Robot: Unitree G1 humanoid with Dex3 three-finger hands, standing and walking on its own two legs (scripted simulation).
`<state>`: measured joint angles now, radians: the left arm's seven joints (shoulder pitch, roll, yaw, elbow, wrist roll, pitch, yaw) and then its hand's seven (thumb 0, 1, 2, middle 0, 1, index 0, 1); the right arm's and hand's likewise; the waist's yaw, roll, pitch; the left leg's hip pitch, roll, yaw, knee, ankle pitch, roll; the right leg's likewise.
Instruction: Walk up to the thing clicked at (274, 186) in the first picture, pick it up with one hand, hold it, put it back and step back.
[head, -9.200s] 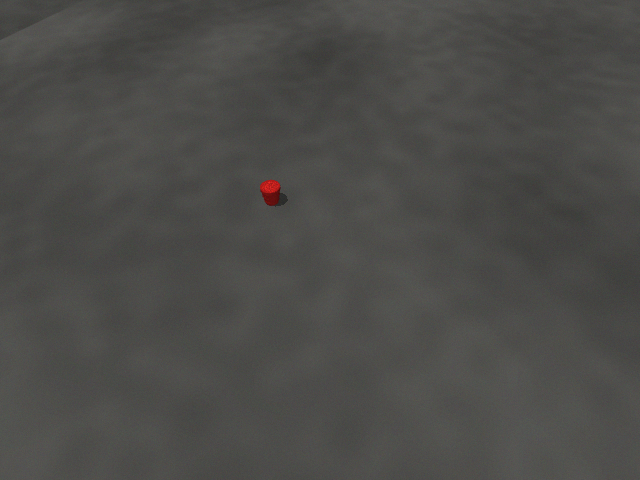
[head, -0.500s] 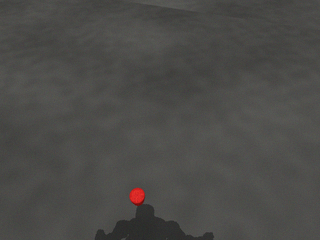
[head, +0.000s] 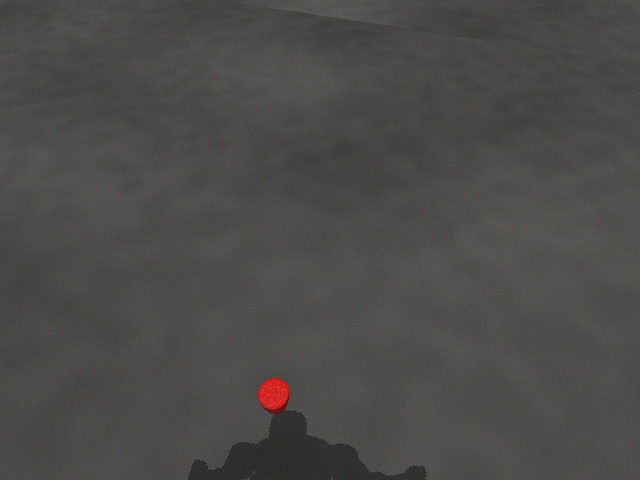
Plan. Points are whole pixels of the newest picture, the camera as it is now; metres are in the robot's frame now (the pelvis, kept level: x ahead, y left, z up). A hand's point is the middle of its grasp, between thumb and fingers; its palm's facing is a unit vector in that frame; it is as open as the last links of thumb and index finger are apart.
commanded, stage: stand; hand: left
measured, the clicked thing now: (275, 398) +0.47 +0.17 -0.74
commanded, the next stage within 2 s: walk up in 0.68 s
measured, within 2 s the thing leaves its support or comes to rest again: neither
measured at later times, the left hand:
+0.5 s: hand out of the picture +0.08 +0.26 -0.15, palm faces -0.02 -0.94 -0.35, open 7.3 cm
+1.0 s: hand out of the picture +0.10 +0.23 -0.15, palm faces -0.02 -0.92 -0.39, open 7.3 cm
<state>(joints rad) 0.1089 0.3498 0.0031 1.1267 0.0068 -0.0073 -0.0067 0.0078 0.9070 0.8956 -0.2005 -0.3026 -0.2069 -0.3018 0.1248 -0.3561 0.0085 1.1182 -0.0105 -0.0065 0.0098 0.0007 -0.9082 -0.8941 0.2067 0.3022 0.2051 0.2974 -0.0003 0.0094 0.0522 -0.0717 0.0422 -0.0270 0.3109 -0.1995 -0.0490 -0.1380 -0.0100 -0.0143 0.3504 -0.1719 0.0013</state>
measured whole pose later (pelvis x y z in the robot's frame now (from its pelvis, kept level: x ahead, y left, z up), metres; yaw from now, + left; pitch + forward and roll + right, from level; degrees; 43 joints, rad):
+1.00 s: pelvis +0.04 -0.05 -0.02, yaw -2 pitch -4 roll +1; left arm 0.21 0.37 0.09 1.00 0.04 0.00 -0.04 0.01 0.91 0.90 -0.20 -0.30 -0.20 -0.30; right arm 0.26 -0.41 -0.06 1.01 -0.02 0.00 -0.01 0.00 -0.91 -0.89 0.21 0.30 0.21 0.30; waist 0.00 0.03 0.11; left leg -0.19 0.05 -0.07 0.78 -0.51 -0.01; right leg -0.23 0.00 -0.03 0.57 -0.27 -0.03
